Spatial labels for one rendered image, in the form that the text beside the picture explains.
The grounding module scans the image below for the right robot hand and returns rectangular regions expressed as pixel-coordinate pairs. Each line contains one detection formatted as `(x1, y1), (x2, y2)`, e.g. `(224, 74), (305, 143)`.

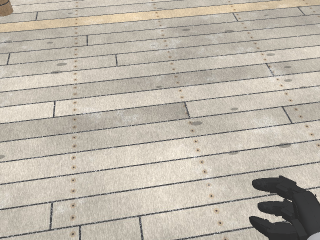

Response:
(249, 175), (320, 240)

